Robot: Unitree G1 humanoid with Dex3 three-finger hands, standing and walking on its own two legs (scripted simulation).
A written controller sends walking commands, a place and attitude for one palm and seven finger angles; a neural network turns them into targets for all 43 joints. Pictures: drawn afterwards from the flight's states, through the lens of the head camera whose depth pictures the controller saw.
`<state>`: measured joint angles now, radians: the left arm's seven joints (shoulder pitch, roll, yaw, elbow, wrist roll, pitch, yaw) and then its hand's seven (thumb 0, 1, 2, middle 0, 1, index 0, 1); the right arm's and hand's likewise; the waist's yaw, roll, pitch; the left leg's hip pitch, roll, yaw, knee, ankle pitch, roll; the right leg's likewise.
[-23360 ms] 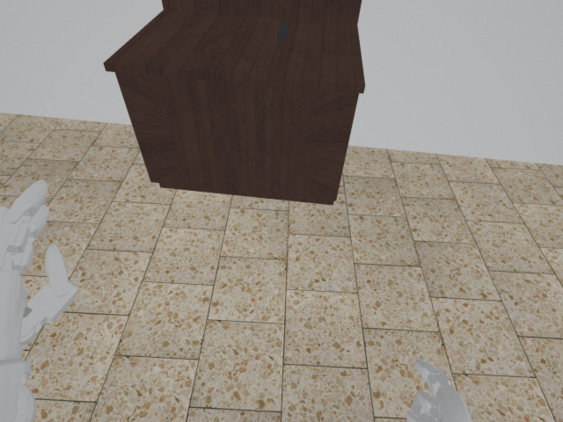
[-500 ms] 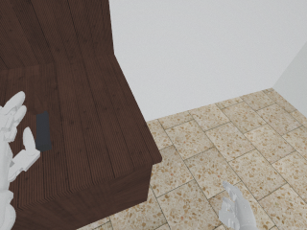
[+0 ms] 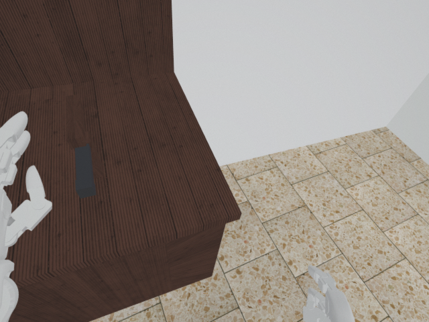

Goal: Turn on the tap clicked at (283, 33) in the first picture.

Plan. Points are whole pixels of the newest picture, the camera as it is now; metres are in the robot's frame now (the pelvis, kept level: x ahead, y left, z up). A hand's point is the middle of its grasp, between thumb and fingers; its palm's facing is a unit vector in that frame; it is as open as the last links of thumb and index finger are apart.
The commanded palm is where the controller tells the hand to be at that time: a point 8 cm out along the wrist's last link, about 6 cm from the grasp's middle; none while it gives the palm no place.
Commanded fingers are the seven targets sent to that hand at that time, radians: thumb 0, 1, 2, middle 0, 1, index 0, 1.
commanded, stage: come to a stop and stand still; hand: left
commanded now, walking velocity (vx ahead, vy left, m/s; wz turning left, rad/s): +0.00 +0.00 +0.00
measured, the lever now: (85, 187) +0.32 +0.28 +0.04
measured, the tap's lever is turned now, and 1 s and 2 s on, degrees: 0 0 0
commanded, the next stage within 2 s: look again from close up in 1.08 s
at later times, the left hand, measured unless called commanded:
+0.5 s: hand (85, 220) +0.21 +0.20 +0.15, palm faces +0.27 -0.87 -0.42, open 7.4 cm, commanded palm +0.16 +0.25 +0.18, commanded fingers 0.00 0.90 0.90 -0.20 -0.30 -0.20 -0.30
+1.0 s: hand (74, 192) +0.24 +0.23 +0.16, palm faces +0.36 -0.85 -0.38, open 7.4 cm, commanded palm +0.18 +0.26 +0.18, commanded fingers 0.00 0.90 0.90 -0.20 -0.30 -0.20 -0.30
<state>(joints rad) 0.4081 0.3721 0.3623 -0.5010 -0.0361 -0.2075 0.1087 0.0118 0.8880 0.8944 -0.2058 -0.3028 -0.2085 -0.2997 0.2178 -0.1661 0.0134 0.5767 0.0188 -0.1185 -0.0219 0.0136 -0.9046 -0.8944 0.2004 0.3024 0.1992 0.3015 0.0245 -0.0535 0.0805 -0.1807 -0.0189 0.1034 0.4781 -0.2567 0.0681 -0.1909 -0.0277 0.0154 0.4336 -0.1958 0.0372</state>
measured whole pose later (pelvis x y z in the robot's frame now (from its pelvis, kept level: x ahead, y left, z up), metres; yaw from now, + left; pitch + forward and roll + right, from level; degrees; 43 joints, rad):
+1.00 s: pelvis +0.02 -0.02 +0.00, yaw -1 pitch -1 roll -1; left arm 0.43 0.38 0.37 -0.46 -0.04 -0.21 0.10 0.01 0.89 0.89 -0.21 -0.30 -0.21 -0.30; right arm 0.20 -0.18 0.01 0.56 0.02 -0.14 -0.02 0.01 -0.91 -0.89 0.20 0.30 0.20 0.30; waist 0.01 -0.04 0.06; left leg -0.18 0.01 0.10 0.46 -0.27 0.04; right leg -0.20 0.01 0.02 0.41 -0.21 0.01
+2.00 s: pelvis -0.01 -0.08 -0.02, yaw +7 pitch -1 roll +0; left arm 0.22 0.37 0.36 -0.27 -0.08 -0.13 0.16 0.01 0.88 0.89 -0.21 -0.30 -0.21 -0.30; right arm 0.15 -0.23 0.01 0.67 0.00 -0.13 -0.01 0.01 -0.91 -0.89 0.20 0.30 0.20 0.30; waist 0.07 0.00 0.00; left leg -0.35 0.02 -0.04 0.64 -0.29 -0.02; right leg -0.32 0.03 -0.09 0.64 -0.32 -0.06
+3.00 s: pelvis +0.00 -0.05 -0.02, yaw +7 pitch +0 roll +0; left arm 0.51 0.24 0.20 -0.50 -0.16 0.04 0.20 0.01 0.89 0.89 -0.20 -0.30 -0.20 -0.30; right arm 0.19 -0.21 0.04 0.64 0.02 -0.19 -0.07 0.01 -0.90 -0.89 0.20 0.30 0.20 0.30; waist 0.08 0.03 -0.06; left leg -0.35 -0.02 -0.03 0.67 -0.33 0.00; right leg -0.32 0.00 -0.07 0.67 -0.35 -0.03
